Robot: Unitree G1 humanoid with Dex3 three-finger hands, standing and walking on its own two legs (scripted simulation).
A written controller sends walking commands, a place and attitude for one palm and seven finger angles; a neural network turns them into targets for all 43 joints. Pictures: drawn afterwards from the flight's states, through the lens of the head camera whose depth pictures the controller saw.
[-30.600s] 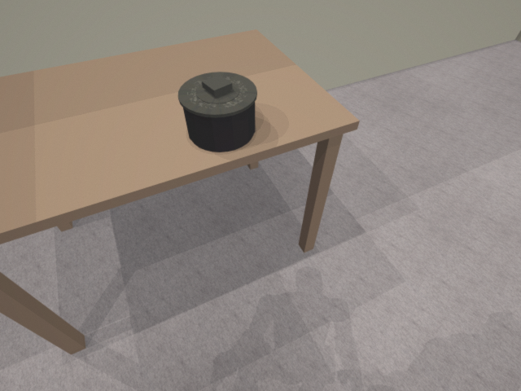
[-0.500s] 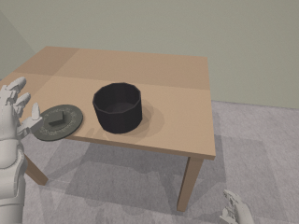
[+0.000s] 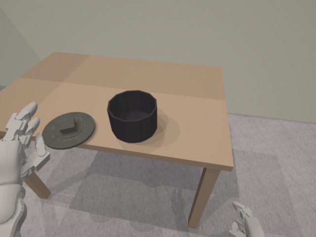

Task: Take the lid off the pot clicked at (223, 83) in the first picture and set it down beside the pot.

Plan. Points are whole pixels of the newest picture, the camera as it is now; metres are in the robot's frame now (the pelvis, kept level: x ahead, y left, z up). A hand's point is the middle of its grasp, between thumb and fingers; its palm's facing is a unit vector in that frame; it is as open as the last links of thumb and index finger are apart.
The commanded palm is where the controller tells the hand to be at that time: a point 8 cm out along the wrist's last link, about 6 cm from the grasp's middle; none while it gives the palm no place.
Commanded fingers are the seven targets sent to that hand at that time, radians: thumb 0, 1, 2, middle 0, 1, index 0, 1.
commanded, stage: draw the hand back to the body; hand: left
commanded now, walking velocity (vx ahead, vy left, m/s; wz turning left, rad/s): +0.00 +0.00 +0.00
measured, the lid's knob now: (67, 125) +0.48 +0.40 -0.03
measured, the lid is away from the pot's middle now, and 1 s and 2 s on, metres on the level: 0.25 0.25 0.25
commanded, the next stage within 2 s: step back with the hand held close in 0.34 s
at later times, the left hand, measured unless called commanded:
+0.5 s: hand (37, 168) +0.18 +0.26 +0.16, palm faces +0.39 -0.85 -0.36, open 7.4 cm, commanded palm +0.13 +0.29 +0.17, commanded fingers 0.00 0.90 0.90 -0.20 -0.30 -0.20 -0.30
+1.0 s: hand (24, 195) +0.14 +0.26 +0.15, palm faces +0.31 -0.82 -0.49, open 7.4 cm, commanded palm +0.08 +0.31 +0.17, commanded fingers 0.00 0.90 0.90 -0.20 -0.30 -0.20 -0.30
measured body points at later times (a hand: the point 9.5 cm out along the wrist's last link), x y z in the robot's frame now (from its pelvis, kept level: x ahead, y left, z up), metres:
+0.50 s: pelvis +0.00 +0.01 +0.00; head -0.03 +0.01 +0.45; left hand +0.16 +0.30 +0.18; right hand +0.20 -0.19 -0.08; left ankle +0.00 +0.10 -0.75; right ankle +0.00 -0.11 -0.75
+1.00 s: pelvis -0.05 +0.03 -0.01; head -0.05 +0.03 +0.44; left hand +0.11 +0.30 +0.18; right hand +0.12 -0.22 -0.08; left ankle +0.00 +0.10 -0.75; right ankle +0.00 -0.11 -0.75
